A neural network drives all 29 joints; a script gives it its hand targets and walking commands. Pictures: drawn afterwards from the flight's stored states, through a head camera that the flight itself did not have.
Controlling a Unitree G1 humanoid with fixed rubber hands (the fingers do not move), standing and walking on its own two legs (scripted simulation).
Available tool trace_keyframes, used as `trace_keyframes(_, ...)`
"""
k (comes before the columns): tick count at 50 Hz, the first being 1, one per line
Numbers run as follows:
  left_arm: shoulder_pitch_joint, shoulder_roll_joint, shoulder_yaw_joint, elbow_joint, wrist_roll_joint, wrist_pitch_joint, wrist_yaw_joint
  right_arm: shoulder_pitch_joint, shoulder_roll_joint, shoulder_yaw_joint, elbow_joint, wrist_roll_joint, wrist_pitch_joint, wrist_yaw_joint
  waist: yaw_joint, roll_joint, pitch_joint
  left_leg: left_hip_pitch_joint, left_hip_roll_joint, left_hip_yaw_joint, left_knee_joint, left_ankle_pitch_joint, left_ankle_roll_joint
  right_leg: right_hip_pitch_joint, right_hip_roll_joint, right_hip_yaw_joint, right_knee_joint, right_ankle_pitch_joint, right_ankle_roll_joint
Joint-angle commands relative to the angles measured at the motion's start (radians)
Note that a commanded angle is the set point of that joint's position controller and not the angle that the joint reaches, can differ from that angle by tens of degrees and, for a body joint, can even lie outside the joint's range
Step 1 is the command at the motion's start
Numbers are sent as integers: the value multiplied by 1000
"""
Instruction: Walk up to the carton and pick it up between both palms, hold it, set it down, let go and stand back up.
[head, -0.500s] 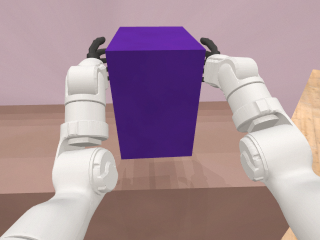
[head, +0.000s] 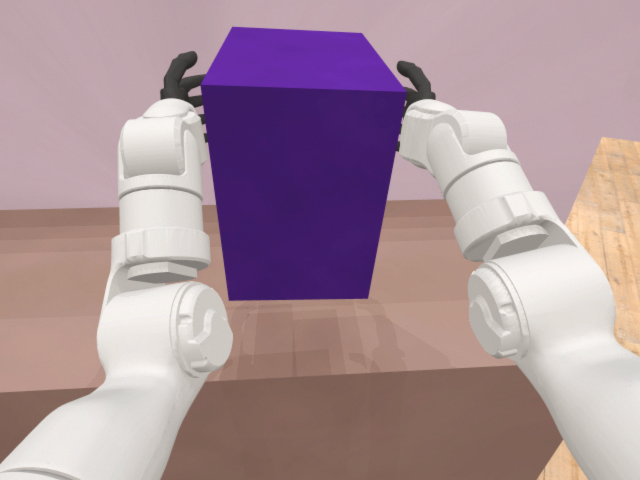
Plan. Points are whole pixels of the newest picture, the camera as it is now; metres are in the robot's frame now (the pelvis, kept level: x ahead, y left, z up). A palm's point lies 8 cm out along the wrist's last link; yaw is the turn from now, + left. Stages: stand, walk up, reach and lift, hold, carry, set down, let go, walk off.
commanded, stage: set down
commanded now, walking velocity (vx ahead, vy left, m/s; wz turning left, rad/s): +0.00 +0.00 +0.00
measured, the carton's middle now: (298, 159) +0.40 +0.00 +0.29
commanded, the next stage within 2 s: none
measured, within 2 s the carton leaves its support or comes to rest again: neither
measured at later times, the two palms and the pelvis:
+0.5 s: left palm (184, 163) +0.39 +0.14 +0.29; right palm (391, 167) +0.40 -0.12 +0.27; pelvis +0.00 -0.02 +0.00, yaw +2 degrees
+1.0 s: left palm (188, 183) +0.39 +0.14 +0.27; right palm (387, 181) +0.41 -0.12 +0.25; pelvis +0.01 -0.03 +0.00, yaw +1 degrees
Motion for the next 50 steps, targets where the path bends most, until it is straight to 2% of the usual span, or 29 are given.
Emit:
trace_keyframes(1,-823,-564,-210,19,-90,-128,-150,-900,553,67,-229,52,-151,188,63,97,-239,88,-53,27,-85,100,-17,29,40,-3,-43,35,43)
trace_keyframes(3,-806,-546,-183,55,-65,-153,-149,-871,536,43,-161,8,-181,204,71,71,-227,86,-55,37,-94,101,-11,31,38,-13,-54,23,44)
trace_keyframes(6,-679,-507,-138,141,-6,-159,-167,-775,469,6,-34,-44,-211,217,54,54,-115,103,-56,47,-105,105,-14,29,43,-34,-67,29,43)
trace_keyframes(7,-654,-490,-132,138,-1,-161,-175,-751,469,1,-37,-55,-221,216,51,39,-111,112,-61,54,-104,123,-13,49,39,-36,-69,54,50)
trace_keyframes(8,-637,-512,-151,134,-7,-162,-177,-760,452,-3,-48,-60,-238,215,39,55,-130,125,-60,52,-99,168,-18,49,44,-44,-68,88,49)
trace_keyframes(9,-639,-509,-150,108,1,-175,-181,-738,460,-4,-47,-67,-253,216,40,25,-158,146,-58,55,-92,200,-18,63,47,-52,-66,110,53)
trace_keyframes(11,-672,-543,-204,46,-34,-194,-174,-738,461,10,-69,-55,-281,216,14,46,-186,191,-60,47,-67,281,-33,70,47,-58,-60,182,56)
trace_keyframes(14,-676,-598,-274,-29,-68,-214,-159,-782,471,29,-186,-55,-335,209,-1,70,-269,263,-67,37,-34,396,-47,99,49,-62,-55,272,57)
trace_keyframes(15,-700,-616,-295,-71,-72,-224,-145,-806,488,56,-216,-43,-351,213,6,88,-295,270,-64,36,-25,402,-46,91,48,-59,-52,268,54)
trace_keyframes(16,-694,-616,-314,-75,-77,-228,-136,-794,496,60,-207,-50,-352,212,-1,98,-277,271,-63,31,-23,417,-47,90,43,-58,-50,297,57)
trace_keyframes(17,-673,-621,-307,-97,-65,-232,-136,-797,508,88,-271,-49,-362,210,15,76,-301,274,-72,37,-19,412,-43,120,41,-54,-50,298,63)
trace_keyframes(18,-670,-635,-341,-117,-78,-224,-129,-785,504,89,-268,-48,-364,207,3,100,-287,271,-71,28,-15,416,-47,113,37,-54,-40,315,68)
trace_keyframes(20,-650,-634,-353,-128,-82,-226,-129,-784,524,125,-299,-56,-375,202,11,67,-315,286,-73,34,-15,391,-39,141,28,-48,-42,303,73)
trace_keyframes(24,-660,-645,-385,-176,-85,-222,-113,-795,557,156,-341,-64,-386,203,26,82,-314,273,-74,42,-24,342,-34,131,20,-42,-28,274,75)
trace_keyframes(26,-613,-632,-347,-123,-59,-208,-114,-782,549,144,-320,-97,-387,208,38,54,-272,243,-75,51,-47,265,-19,112,14,-42,-36,211,80)
trace_keyframes(28,-583,-632,-359,-116,-73,-207,-112,-777,557,160,-313,-88,-392,212,54,62,-288,233,-78,59,-45,282,-24,121,13,-36,-33,243,79)
trace_keyframes(29,-584,-639,-359,-103,-73,-208,-113,-771,559,154,-292,-96,-390,211,42,51,-255,231,-74,55,-50,271,-26,104,11,-39,-31,237,81)
trace_keyframes(31,-555,-602,-329,-62,-48,-199,-121,-739,553,146,-237,-104,-383,215,57,48,-201,219,-75,63,-65,237,-17,99,9,-33,-40,215,84)
trace_keyframes(32,-516,-606,-316,-34,-42,-198,-127,-721,552,139,-234,-110,-384,213,62,46,-210,220,-72,60,-63,249,-18,104,11,-34,-35,234,87)
trace_keyframes(33,-513,-610,-313,-68,-44,-200,-125,-726,552,148,-269,-108,-394,216,74,33,-252,224,-75,66,-57,276,-16,131,13,-37,-33,265,90)
trace_keyframes(34,-520,-624,-329,-65,-58,-207,-122,-724,552,156,-259,-107,-396,217,66,40,-246,225,-73,58,-50,288,-19,120,13,-34,-23,297,91)
trace_keyframes(36,-520,-618,-317,-76,-60,-216,-123,-723,566,164,-268,-98,-399,218,82,6,-247,214,-74,58,-51,307,-19,133,21,-33,-19,335,93)
trace_keyframes(38,-521,-630,-307,-58,-45,-217,-117,-717,557,153,-231,-96,-402,223,87,44,-216,209,-73,60,-56,301,-20,116,19,-36,-22,319,89)
trace_keyframes(41,-479,-637,-318,-73,-39,-219,-117,-686,556,157,-242,-103,-414,224,82,30,-218,234,-71,59,-47,351,-28,130,21,-43,-25,359,87)
trace_keyframes(44,-473,-651,-328,-70,-40,-217,-117,-706,536,137,-249,-112,-428,227,70,39,-209,254,-62,55,-50,345,-30,122,25,-39,-29,338,81)
trace_keyframes(45,-488,-652,-333,-76,-43,-219,-114,-691,520,122,-205,-119,-425,232,66,40,-185,240,-60,50,-59,321,-30,101,27,-46,-33,295,80)
trace_keyframes(48,-553,-683,-361,-137,-58,-247,-94,-712,542,117,-231,-136,-453,248,78,41,-247,257,-52,56,-57,322,-35,78,34,-54,-37,255,68)
trace_keyframes(49,-555,-679,-366,-129,-56,-251,-86,-713,527,107,-203,-141,-455,255,69,58,-263,257,-55,56,-55,321,-37,59,36,-55,-37,233,63)
trace_keyframes(50,-575,-700,-391,-176,-68,-263,-74,-723,543,111,-248,-141,-473,262,77,62,-327,284,-50,56,-38,353,-45,62,38,-60,-28,253,58)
